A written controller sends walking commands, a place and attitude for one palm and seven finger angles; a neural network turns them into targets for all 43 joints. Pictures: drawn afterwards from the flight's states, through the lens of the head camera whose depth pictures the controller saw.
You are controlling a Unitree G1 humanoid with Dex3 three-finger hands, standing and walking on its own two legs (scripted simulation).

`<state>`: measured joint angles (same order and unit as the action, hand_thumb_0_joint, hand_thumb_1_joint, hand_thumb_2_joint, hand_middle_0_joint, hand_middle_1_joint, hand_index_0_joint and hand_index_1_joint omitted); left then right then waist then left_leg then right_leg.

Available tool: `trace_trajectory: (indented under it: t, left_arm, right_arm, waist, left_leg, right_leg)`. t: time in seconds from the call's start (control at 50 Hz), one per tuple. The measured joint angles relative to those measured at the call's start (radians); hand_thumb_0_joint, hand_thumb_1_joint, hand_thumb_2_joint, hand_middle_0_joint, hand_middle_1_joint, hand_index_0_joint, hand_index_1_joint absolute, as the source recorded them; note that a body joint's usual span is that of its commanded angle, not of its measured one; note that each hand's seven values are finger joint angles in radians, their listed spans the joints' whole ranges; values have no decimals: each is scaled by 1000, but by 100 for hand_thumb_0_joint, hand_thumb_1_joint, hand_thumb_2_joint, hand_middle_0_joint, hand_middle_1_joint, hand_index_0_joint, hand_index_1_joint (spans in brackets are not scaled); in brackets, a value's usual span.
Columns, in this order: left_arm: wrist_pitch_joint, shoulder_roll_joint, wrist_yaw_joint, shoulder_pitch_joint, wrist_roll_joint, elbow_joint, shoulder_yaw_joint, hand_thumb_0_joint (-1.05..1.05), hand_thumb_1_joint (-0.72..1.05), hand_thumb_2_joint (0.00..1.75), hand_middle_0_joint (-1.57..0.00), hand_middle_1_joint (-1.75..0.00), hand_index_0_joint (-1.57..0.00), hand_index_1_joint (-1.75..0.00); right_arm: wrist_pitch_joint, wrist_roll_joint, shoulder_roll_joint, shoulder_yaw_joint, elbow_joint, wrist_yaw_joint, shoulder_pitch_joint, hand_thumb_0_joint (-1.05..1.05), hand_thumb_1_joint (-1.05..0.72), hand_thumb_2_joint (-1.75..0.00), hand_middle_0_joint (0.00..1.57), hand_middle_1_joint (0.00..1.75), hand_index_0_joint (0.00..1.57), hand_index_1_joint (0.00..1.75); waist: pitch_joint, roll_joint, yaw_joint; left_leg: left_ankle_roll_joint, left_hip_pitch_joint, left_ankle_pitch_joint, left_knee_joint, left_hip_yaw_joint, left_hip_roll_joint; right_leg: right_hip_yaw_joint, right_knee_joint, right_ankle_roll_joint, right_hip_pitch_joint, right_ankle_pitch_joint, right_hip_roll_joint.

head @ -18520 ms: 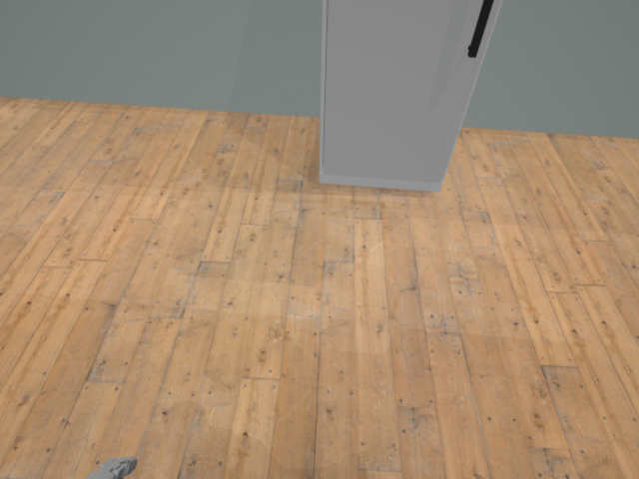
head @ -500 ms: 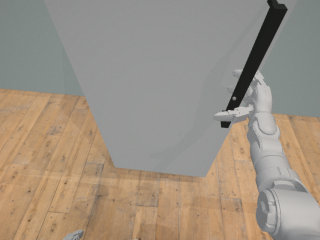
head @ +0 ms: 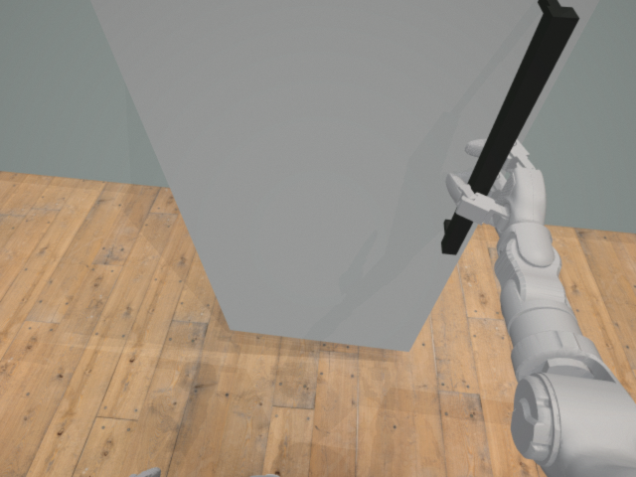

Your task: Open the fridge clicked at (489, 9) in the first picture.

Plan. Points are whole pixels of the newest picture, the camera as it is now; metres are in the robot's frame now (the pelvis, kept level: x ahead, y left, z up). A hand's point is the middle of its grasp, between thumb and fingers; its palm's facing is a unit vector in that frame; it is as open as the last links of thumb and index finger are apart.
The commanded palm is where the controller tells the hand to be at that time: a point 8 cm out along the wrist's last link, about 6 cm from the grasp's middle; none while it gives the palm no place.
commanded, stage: grip the handle and tug to test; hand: right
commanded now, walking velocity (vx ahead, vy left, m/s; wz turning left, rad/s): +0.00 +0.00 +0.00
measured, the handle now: (486, 154) +0.52 -0.14 +0.13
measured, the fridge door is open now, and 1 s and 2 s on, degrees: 0 0 19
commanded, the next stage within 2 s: pull the door a little, standing still in 0.84 s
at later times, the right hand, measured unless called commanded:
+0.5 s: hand (469, 192) +0.47 -0.12 +0.11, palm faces +0.00 +1.00 +0.00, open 5.7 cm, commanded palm +0.43 -0.16 +0.11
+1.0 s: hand (468, 194) +0.46 -0.12 +0.11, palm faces +0.00 +1.00 +0.00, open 5.8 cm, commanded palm +0.43 -0.17 +0.11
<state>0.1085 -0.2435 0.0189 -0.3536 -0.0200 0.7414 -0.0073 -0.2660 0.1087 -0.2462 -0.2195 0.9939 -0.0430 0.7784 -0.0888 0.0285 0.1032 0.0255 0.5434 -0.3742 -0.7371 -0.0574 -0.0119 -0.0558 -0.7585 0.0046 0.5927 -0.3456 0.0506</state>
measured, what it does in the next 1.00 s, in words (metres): stands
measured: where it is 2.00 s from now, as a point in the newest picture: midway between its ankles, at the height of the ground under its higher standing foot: outside the picture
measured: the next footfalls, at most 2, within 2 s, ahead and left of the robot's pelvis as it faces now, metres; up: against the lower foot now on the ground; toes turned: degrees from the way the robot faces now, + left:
none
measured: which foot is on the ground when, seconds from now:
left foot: down 0.00-1.00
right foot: down 0.00-1.00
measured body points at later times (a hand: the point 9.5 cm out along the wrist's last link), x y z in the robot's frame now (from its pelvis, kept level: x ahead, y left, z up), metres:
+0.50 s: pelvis -0.01 +0.00 +0.00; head +0.05 +0.00 +0.44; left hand +0.04 +0.26 -0.12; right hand +0.46 -0.17 +0.12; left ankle -0.01 +0.10 -0.71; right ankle +0.01 -0.12 -0.71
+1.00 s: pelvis +0.03 +0.00 +0.01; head +0.06 +0.00 +0.46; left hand +0.08 +0.26 -0.11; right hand +0.46 -0.17 +0.12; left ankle -0.01 +0.10 -0.71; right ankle +0.01 -0.12 -0.71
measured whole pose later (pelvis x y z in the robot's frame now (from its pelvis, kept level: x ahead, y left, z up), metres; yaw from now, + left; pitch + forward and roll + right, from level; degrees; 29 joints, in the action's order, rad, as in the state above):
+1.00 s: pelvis +0.03 +0.00 +0.01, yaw +2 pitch +10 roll +1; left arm 0.09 -0.23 0.00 -0.35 -0.02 0.69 -0.02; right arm -0.16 0.12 -0.21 -0.21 0.70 -0.02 0.57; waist -0.11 0.03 0.09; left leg 0.02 0.48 -0.38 -0.68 -0.02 -0.02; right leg -0.09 -0.70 0.01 0.51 -0.36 0.06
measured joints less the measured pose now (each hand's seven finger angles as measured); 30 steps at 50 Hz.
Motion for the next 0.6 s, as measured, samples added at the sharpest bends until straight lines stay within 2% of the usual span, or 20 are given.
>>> trace_trajectory:
  t: [0.12,0.48,0.6]
  left_arm:
    - [2,-2,-1,3,3,2,0,1,90,90,-20,-30,-20,-30]
    - [2,-1,-3,6,6,-5,7,1,90,90,-20,-30,-20,-30]
    - [-1,-1,-7,-5,6,-10,6,1,90,90,-20,-30,-20,-30]
  right_arm:
    - [-3,-3,1,2,27,1,28,1,-69,-81,39,135,41,136]
    - [-23,-10,-9,1,92,1,86,1,-68,-82,39,137,40,138]
    - [-12,-8,-10,-5,60,10,61,1,-70,-82,37,138,38,139]
  waist:
    - [1,0,-1]
    - [0,-4,6]
    - [-4,-3,9]
  left_leg:
    - [-1,9,-1,-5,-3,3]
    - [-3,44,0,-28,-9,5]
    - [-3,46,3,-27,0,2]
  right_leg:
    - [4,-6,1,12,0,-3]
    - [11,-31,4,50,2,-5]
    - [2,-28,5,48,2,-2]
